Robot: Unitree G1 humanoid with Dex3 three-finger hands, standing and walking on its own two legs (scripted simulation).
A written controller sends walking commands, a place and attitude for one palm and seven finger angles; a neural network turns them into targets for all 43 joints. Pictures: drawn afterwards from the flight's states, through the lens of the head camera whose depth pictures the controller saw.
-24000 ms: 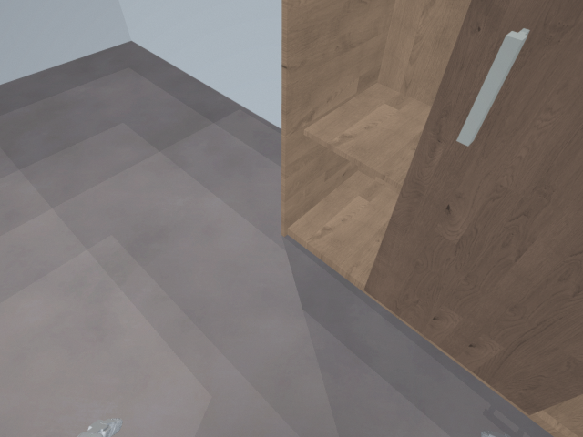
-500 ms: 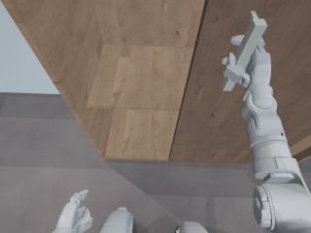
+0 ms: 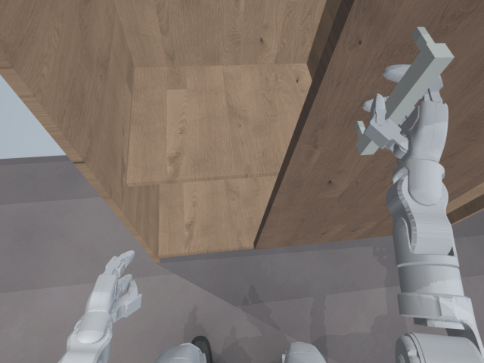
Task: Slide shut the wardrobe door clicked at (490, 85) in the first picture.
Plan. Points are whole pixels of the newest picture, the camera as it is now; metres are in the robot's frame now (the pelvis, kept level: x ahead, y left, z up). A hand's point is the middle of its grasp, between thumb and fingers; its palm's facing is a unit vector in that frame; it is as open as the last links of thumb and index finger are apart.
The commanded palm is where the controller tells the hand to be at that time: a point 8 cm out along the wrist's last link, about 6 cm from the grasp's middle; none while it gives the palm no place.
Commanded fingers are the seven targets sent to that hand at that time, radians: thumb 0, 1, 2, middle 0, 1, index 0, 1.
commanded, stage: step sideways, sliding the door along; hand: right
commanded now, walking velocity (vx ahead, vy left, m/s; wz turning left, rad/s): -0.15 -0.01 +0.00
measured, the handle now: (389, 99) +0.45 -0.22 +0.15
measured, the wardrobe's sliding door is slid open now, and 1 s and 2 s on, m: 0.38 0.32 0.32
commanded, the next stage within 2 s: none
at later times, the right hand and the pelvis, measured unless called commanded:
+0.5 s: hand (341, 127) +0.40 -0.14 +0.15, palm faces +0.13 +0.99 -0.09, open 6.2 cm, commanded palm +0.37 -0.13 +0.16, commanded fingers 0.00 -0.90 -0.90 0.45 1.40 0.45 1.40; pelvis +0.00 -0.02 +0.00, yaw +1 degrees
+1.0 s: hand (336, 128) +0.40 -0.13 +0.15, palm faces +0.13 +0.99 -0.08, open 6.3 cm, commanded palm +0.37 -0.12 +0.16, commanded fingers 0.00 -0.90 -0.90 0.45 1.40 0.45 1.40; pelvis -0.03 -0.01 -0.01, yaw +1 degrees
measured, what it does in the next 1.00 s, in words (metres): stands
